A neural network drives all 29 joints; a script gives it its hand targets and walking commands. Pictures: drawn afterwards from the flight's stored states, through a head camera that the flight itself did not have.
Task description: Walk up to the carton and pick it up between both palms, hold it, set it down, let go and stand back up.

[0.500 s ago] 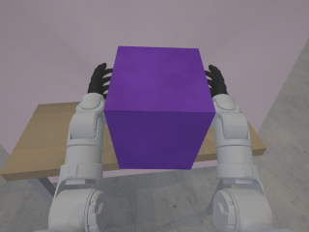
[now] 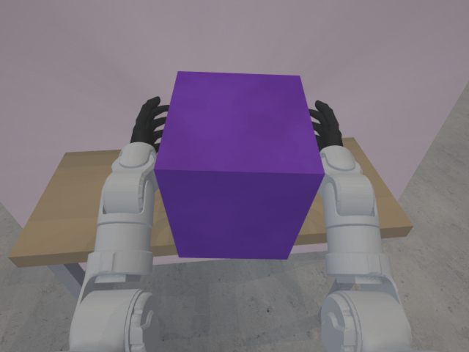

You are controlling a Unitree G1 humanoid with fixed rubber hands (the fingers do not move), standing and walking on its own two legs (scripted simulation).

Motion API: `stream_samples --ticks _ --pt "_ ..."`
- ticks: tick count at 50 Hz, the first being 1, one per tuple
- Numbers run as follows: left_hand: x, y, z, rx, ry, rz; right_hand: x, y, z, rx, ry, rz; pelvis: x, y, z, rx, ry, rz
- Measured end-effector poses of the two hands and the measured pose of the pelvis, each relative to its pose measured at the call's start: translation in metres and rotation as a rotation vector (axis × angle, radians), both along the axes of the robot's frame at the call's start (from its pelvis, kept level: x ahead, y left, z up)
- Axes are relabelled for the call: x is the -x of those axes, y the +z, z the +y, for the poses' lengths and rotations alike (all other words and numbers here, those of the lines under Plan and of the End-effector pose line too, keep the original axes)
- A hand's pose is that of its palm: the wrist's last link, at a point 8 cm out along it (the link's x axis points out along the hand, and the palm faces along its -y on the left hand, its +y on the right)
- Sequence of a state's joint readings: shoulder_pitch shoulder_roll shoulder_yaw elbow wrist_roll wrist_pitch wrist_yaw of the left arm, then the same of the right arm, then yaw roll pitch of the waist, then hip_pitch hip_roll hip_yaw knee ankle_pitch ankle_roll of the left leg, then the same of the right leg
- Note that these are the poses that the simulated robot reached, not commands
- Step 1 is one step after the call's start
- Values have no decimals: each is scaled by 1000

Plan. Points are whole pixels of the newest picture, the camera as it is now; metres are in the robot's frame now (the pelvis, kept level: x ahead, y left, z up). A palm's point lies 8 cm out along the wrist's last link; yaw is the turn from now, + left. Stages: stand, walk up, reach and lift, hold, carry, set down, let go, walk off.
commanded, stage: hold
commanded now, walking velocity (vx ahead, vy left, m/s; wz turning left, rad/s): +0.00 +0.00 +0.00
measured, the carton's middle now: (236, 171) +0.39 +0.01 +0.14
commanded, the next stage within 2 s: none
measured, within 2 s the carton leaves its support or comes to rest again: neither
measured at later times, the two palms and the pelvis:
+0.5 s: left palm (146, 146) +0.39 +0.15 +0.20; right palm (324, 149) +0.39 -0.14 +0.19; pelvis +0.02 +0.00 +0.00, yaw +0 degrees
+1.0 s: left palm (142, 149) +0.36 +0.15 +0.21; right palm (334, 154) +0.36 -0.14 +0.21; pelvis +0.00 +0.00 +0.00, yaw +0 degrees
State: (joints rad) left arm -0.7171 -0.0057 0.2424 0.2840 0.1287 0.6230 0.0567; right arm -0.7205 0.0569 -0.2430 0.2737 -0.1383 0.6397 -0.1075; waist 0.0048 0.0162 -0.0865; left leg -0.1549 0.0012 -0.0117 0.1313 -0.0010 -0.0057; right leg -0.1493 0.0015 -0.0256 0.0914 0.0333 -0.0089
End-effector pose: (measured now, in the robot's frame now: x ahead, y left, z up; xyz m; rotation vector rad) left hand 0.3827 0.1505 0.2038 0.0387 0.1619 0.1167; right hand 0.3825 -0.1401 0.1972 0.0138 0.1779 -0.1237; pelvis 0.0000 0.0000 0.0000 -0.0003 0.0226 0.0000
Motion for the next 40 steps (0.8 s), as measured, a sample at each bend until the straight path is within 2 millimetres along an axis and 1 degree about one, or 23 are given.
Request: stream_samples --ticks 9,16,20,26,32,40 --pt "-6 -5 4 8 8 10 -8 -5 4 0 7 10 -4 0 3 0 1 12" --pt "-10 -3 5 2 11 -14 -13 -2 5 -3 7 -14 -11 1 3 0 1 23" --pt "-11 -4 4 -4 9 -11 -13 -4 4 -5 4 -12 -14 1 3 0 1 18" --pt "-8 -8 1 3 5 -11 -8 -8 2 -11 -2 -12 -16 2 2 0 3 9" --pt "0 -13 -2 7 -1 -8 2 -11 -1 -5 -7 -10 -14 2 1 0 4 -1" --pt "10 -4 -3 4 -7 -29 13 -3 -3 -11 -15 -32 -6 1 0 0 6 -9"
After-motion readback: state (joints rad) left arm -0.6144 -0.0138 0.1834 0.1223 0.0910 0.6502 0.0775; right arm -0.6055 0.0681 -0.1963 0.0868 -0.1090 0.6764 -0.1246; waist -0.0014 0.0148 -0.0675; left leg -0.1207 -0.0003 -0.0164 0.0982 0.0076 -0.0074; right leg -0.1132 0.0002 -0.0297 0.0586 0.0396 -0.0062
